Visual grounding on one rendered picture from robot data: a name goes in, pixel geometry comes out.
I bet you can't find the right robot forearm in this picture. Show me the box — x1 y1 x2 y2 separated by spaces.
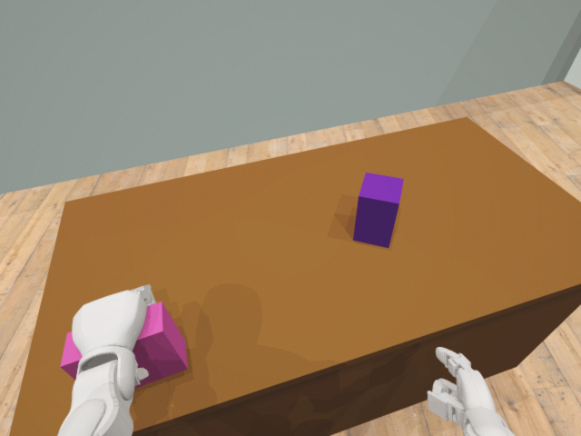
462 408 516 436

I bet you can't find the robot right hand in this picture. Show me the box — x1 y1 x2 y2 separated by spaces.
428 347 496 428

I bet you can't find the robot left hand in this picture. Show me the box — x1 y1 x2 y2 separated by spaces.
72 284 156 387

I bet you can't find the sponge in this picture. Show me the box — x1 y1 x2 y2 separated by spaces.
60 302 188 389

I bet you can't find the table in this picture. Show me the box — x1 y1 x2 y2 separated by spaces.
9 117 581 436

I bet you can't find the left robot forearm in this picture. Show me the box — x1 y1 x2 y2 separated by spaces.
57 346 135 436

